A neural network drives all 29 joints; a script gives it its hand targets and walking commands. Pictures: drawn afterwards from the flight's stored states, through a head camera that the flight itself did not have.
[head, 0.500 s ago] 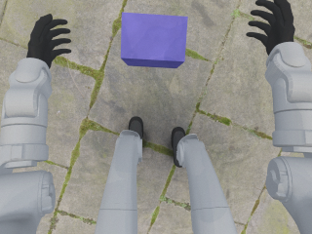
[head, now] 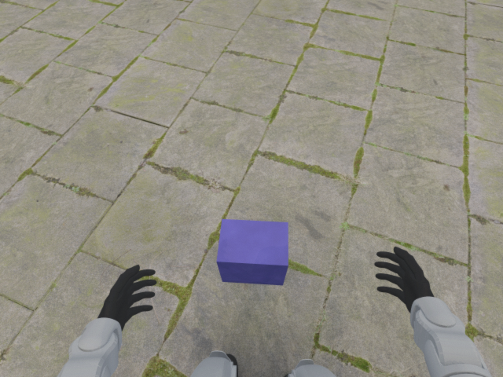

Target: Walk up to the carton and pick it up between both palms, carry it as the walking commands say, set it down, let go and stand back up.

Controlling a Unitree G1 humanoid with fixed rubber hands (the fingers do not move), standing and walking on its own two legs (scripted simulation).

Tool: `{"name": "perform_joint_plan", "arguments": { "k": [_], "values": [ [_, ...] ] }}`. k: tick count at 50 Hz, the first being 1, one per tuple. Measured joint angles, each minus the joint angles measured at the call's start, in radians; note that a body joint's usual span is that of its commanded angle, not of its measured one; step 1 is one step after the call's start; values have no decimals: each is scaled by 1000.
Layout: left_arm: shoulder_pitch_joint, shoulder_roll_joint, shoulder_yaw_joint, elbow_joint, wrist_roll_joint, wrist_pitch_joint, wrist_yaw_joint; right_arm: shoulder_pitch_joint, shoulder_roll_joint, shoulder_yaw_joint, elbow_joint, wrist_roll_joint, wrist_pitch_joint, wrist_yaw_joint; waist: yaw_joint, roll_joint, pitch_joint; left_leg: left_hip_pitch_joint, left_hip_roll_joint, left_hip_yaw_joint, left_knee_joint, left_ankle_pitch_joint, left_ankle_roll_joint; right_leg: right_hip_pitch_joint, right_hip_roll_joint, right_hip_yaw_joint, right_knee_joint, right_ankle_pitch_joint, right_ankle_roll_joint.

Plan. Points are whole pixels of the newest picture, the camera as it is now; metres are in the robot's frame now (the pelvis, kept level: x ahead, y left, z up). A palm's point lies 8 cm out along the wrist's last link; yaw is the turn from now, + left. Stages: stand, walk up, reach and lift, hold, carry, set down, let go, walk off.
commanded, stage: let go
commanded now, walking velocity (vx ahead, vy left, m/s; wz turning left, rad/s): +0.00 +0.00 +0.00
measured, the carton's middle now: (253, 253) +0.55 +0.03 -0.63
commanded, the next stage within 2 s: stand in 0.56 s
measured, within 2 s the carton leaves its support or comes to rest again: neither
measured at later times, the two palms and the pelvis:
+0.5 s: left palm (112, 332) +0.20 +0.24 -0.05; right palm (432, 316) +0.23 -0.24 -0.03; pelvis +0.05 +0.01 +0.02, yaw +0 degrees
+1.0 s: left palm (94, 319) +0.22 +0.26 -0.02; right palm (449, 301) +0.24 -0.26 -0.02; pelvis +0.08 +0.00 +0.02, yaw +0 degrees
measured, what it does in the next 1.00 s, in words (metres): shifts its weight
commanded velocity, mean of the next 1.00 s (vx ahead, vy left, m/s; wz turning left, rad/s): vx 0.00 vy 0.00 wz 0.00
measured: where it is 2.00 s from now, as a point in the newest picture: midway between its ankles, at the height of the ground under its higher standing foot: outside the picture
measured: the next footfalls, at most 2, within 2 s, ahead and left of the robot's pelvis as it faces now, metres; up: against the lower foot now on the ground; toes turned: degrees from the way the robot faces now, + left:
none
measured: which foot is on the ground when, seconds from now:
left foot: down 0.00-1.00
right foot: down 0.00-1.00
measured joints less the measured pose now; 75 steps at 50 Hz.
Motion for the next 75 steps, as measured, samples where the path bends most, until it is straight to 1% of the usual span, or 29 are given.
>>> {"name": "perform_joint_plan", "arguments": {
  "k": [3,6,10,15,19,28,31,33,35,38,43,48,75],
  "values": [
    [94,-16,-5,0,11,-31,-2,112,11,1,-2,-4,-40,0,0,-6,13,80,-7,1,-44,10,-5,77,-10,0,-39,21,-2],
    [173,-29,-13,0,14,-57,-2,209,13,5,-41,-3,-66,-1,0,-11,40,152,-13,3,-71,7,-5,148,-18,0,-65,24,-3],
    [232,-31,-25,-3,21,-78,-2,282,13,11,-98,-4,-93,-1,0,-14,79,221,-15,3,-94,2,-5,220,-22,0,-94,24,-2],
    [235,-31,-33,-9,37,-84,-1,292,14,12,-103,-4,-100,15,0,-25,96,270,-16,3,-118,-2,-5,274,-24,0,-127,24,-1],
    [228,-31,-34,-9,41,-79,-1,293,15,12,-103,-4,-90,26,0,-29,94,302,-16,3,-129,-14,-5,311,-25,1,-152,24,9],
    [218,-31,-34,-9,46,-66,7,294,15,12,-102,-4,-65,31,0,-26,71,342,-16,3,-141,-40,-5,361,-26,2,-185,9,15],
    [221,-27,-34,14,46,-93,46,293,11,11,-26,-6,-95,2,0,-25,31,343,-15,3,-140,-49,-5,362,-26,2,-185,1,17],
    [230,-23,-34,36,48,-113,63,293,7,11,36,-10,-108,-15,0,-25,-22,344,-15,3,-139,-60,-5,363,-25,2,-185,-8,17],
    [244,-21,-34,53,52,-133,72,293,2,12,77,-16,-120,-20,0,-23,-79,344,-14,3,-135,-71,-5,365,-24,2,-185,-18,15],
    [264,-20,-35,69,54,-157,81,292,-4,12,109,-21,-137,-26,0,-19,-153,343,-14,3,-131,-83,-5,366,-24,2,-185,-28,13],
    [289,-17,-35,87,66,-195,90,293,-14,12,128,-31,-166,-32,0,-9,-220,343,-11,3,-123,-93,-5,369,-21,2,-185,-33,11],
    [308,-10,-35,98,70,-216,98,293,-27,12,149,-36,-182,-36,0,-8,-231,343,-9,3,-118,-90,-5,371,-19,2,-185,-28,11],
    [356,25,-34,125,75,-239,106,293,-48,12,234,-38,-215,-49,0,0,-144,343,-8,3,-109,-56,4,375,-18,2,-185,10,20]
  ]
}}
